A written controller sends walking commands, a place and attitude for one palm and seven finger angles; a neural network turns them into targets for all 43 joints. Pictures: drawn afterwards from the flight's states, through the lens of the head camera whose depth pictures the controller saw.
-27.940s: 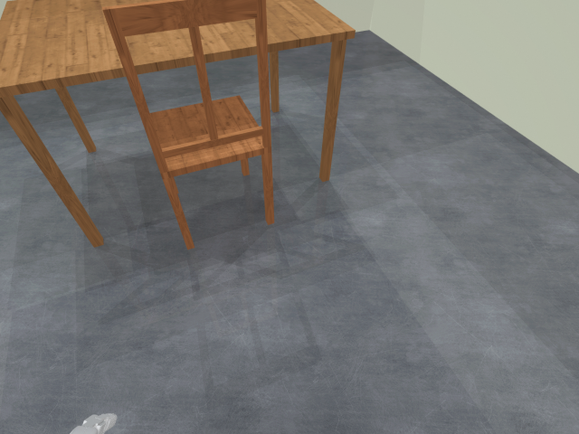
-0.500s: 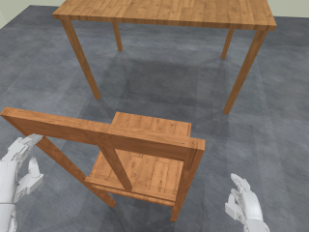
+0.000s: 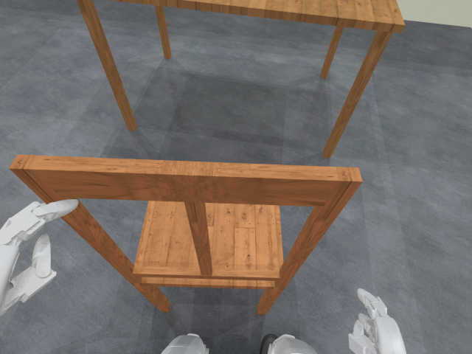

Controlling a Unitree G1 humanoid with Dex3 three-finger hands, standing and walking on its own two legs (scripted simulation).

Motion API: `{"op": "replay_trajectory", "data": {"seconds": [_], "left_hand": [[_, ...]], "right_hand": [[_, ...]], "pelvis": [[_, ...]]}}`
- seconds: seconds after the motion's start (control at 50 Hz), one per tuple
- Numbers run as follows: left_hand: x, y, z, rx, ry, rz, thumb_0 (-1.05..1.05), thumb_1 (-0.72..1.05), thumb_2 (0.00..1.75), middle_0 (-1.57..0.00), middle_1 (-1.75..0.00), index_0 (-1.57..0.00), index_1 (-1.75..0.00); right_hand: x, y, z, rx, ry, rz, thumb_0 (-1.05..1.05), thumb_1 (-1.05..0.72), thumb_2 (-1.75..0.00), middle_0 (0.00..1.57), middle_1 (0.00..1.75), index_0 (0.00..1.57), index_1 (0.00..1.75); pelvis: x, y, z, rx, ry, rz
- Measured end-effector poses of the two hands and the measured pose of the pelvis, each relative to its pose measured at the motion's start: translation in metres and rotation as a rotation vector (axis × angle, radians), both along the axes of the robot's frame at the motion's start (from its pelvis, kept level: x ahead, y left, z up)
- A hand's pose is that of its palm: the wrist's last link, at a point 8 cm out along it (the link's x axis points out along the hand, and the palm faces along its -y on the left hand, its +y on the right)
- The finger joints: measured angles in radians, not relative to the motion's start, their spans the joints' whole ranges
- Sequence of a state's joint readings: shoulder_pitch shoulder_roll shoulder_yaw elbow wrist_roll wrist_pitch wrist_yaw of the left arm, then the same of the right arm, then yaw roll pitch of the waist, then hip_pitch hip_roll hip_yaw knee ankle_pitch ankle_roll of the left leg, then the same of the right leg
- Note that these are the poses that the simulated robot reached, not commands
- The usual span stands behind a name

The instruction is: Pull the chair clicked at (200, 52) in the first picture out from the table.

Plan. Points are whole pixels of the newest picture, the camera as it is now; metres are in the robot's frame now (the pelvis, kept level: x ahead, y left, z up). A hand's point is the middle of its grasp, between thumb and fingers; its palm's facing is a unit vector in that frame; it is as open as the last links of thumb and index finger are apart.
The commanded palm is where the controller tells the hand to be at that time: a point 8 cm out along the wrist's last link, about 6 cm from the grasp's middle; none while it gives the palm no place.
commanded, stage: step back with the hand held close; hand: left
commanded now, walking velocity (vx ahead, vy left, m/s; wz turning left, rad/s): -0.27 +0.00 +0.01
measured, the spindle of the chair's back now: (202, 244) +0.30 +0.09 -0.05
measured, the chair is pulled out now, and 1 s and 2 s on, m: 0.70 0.70 0.70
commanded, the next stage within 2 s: stop stepping back and stand still in 0.56 s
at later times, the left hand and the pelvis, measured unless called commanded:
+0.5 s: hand out of the picture +0.14 +0.28 +0.17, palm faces +0.40 -0.76 -0.51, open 7.4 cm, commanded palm +0.07 +0.32 +0.19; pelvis -0.06 +0.02 +0.00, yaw +1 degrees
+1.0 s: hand out of the picture +0.04 +0.26 +0.18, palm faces +0.35 -0.79 -0.51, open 7.4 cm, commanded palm -0.02 +0.29 +0.19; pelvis -0.18 +0.00 +0.01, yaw -3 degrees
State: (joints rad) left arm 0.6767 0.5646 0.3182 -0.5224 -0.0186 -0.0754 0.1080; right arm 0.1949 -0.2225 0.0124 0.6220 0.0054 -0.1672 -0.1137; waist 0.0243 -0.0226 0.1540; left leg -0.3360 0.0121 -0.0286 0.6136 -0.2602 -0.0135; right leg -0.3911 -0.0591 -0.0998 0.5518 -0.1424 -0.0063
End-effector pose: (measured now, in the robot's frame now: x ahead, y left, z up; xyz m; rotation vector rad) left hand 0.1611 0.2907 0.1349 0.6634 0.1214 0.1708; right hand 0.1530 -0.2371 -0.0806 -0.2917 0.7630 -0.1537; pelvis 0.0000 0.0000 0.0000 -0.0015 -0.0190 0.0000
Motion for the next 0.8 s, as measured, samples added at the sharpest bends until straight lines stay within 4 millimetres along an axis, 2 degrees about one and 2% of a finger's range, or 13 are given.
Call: {"op": "replay_trajectory", "data": {"seconds": [0.04,0.06,0.14,0.2,0.24,0.3,0.36,0.42,0.46,0.52,0.62,0.72,0.8], "left_hand": [[-0.003,0.003,0.005,0.015,-0.035,-0.009,0.02,0.89,0.9,-0.22,-0.31,-0.53,-0.43],[-0.004,0.005,0.014,0.026,-0.087,-0.004,0.02,0.89,0.9,-0.22,-0.31,-0.52,-0.43],[-0.014,0.012,0.07,0.11,-0.403,0.04,0.02,0.89,0.9,-0.23,-0.31,-0.42,-0.39],[-0.022,0.015,0.092,0.13,-0.542,0.092,0.02,0.89,0.9,-0.22,-0.31,-0.34,-0.36],[-0.025,0.015,0.09,0.098,-0.556,0.12,0.02,0.89,0.9,-0.22,-0.3,-0.3,-0.34],[-0.025,0.013,0.072,0.01,-0.508,0.133,0.01,0.9,0.9,-0.21,-0.3,-0.25,-0.32],[-0.028,0.013,0.052,-0.058,-0.434,0.115,0.01,0.9,0.9,-0.21,-0.3,-0.23,-0.31],[-0.039,0.019,0.044,-0.043,-0.403,0.071,0.02,0.89,0.9,-0.22,-0.31,-0.22,-0.31],[-0.05,0.025,0.047,-0.01,-0.401,0.054,0.02,0.89,0.9,-0.22,-0.31,-0.22,-0.31],[-0.067,0.029,0.064,0.008,-0.443,0.053,0.02,0.89,0.9,-0.22,-0.31,-0.22,-0.31],[-0.091,0.023,0.085,0.022,-0.522,0.035,0.02,0.89,0.9,-0.22,-0.31,-0.21,-0.3],[-0.108,0.004,0.074,0.037,-0.458,-0.009,0.02,0.9,0.9,-0.21,-0.3,-0.2,-0.3],[-0.126,-0.012,0.058,-0.027,-0.345,-0.038,0.02,0.89,0.9,-0.21,-0.3,-0.21,-0.3]], "right_hand": [[-0.007,0.0,0.003,-0.011,-0.005,-0.002,0.01,-0.9,-0.9,0.21,0.3,0.2,0.3],[-0.009,0.001,0.005,-0.014,-0.01,0.001,0.01,-0.9,-0.9,0.21,0.3,0.2,0.3],[-0.013,0.004,0.004,0.005,-0.023,0.017,0.01,-0.9,-0.9,0.2,0.3,0.2,0.3],[-0.01,0.006,0.001,0.042,-0.04,0.01,0.01,-0.9,-0.9,0.21,0.3,0.2,0.3],[-0.008,0.005,-0.001,0.068,-0.06,-0.001,0.01,-0.9,-0.9,0.21,0.3,0.2,0.3],[-0.011,0.004,-0.001,0.085,-0.073,-0.021,0.01,-0.9,-0.9,0.21,0.3,0.2,0.3],[-0.02,0.006,0.004,0.068,-0.062,-0.036,0.01,-0.9,-0.9,0.21,0.3,0.2,0.3],[-0.032,0.011,0.011,0.027,-0.063,-0.037,0.01,-0.9,-0.9,0.2,0.3,0.2,0.3],[-0.042,0.016,0.015,0.018,-0.068,-0.031,0.01,-0.91,-0.9,0.2,0.3,0.2,0.3],[-0.058,0.025,0.019,0.028,-0.068,-0.017,0.01,-0.91,-0.9,0.2,0.3,0.2,0.3],[-0.088,0.034,0.011,0.074,-0.043,0.008,0.01,-0.9,-0.9,0.2,0.3,0.2,0.3],[-0.121,0.026,-0.008,0.125,-0.053,-0.002,0.01,-0.9,-0.9,0.21,0.31,0.2,0.3],[-0.162,0.01,-0.006,0.134,-0.007,-0.085,0.01,-0.9,-0.9,0.21,0.31,0.2,0.3]], "pelvis": [[-0.004,0.002,0.0,-0.008,-0.003,0.003],[-0.005,0.002,0.001,-0.014,-0.002,0.014],[-0.006,-0.002,-0.002,-0.016,0.019,0.041],[-0.011,-0.004,-0.002,-0.016,0.021,0.024],[-0.016,-0.003,-0.003,-0.017,0.021,0.012],[-0.025,0.002,-0.003,-0.009,0.018,0.009],[-0.035,0.01,-0.002,0.005,0.019,0.013],[-0.048,0.017,-0.005,0.005,0.021,0.019],[-0.057,0.019,-0.003,0.0,0.022,0.011],[-0.069,0.019,0.003,-0.033,0.036,0.011],[-0.095,0.016,0.008,-0.05,0.054,-0.03],[-0.134,0.005,-0.001,-0.064,0.051,-0.057],[-0.151,0.003,0.003,-0.027,0.033,-0.078]]}}
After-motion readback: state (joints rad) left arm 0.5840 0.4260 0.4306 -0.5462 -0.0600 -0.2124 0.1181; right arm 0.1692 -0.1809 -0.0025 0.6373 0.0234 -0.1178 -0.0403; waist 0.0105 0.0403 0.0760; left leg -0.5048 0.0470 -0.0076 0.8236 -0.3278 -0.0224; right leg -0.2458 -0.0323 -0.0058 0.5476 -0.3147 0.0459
